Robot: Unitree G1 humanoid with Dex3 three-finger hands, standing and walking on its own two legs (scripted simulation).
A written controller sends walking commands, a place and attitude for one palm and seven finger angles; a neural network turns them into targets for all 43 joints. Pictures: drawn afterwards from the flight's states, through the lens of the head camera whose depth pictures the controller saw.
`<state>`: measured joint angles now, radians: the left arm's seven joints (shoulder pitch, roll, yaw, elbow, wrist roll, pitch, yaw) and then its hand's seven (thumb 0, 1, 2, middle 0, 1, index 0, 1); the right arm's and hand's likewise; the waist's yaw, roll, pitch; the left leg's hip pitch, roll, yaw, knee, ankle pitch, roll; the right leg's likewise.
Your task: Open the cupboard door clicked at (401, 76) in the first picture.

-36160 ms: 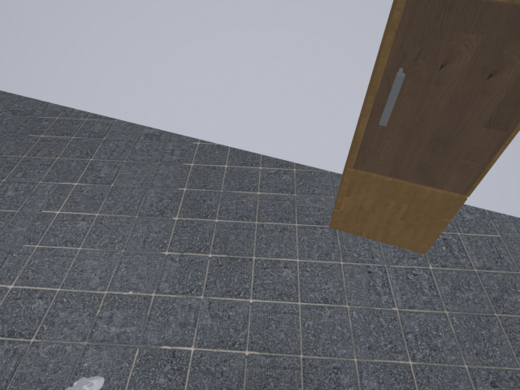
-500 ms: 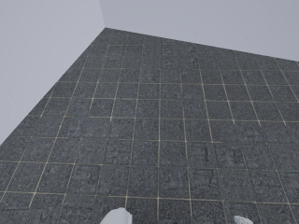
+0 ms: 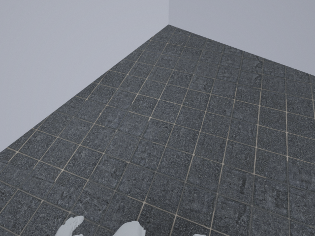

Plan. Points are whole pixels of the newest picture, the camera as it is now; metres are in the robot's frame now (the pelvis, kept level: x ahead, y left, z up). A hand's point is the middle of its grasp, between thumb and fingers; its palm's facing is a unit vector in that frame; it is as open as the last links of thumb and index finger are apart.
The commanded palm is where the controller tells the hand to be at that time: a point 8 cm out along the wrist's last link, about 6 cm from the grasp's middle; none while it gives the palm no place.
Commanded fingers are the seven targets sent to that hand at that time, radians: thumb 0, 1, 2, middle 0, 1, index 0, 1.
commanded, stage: turn to face it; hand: left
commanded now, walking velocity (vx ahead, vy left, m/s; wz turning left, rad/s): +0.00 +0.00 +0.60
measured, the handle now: out of the picture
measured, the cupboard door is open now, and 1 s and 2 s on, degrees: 42 42 42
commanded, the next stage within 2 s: none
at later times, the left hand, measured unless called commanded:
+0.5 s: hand out of the picture +0.04 +0.22 -0.15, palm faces +0.31 -0.91 -0.27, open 7.4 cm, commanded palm none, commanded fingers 0.00 0.90 0.90 -0.20 -0.30 -0.20 -0.30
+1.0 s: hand out of the picture -0.05 +0.17 -0.18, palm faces +0.60 -0.77 -0.23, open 7.4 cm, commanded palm none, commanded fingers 0.00 0.90 0.90 -0.20 -0.30 -0.20 -0.30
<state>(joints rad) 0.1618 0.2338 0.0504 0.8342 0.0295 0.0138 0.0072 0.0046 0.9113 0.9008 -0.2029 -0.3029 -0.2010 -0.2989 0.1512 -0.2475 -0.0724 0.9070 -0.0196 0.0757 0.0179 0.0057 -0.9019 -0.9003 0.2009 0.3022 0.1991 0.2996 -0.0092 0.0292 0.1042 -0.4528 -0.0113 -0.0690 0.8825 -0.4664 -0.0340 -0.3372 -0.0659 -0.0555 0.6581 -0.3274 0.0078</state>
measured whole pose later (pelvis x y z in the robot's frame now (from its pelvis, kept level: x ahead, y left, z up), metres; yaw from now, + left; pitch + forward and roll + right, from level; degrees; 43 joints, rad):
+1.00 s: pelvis +0.04 -0.03 +0.00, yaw +37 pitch +1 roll +1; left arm 0.22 0.26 0.06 0.91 0.02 0.06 0.01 0.01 0.91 0.90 -0.21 -0.30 -0.20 -0.30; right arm 0.09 -0.23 -0.05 0.87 -0.02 0.03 0.02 0.00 -0.91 -0.90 0.20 0.30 0.20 0.30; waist 0.01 -0.07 0.12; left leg -0.34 -0.01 0.06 0.64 -0.31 0.04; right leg -0.38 -0.12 -0.10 0.99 -0.55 0.07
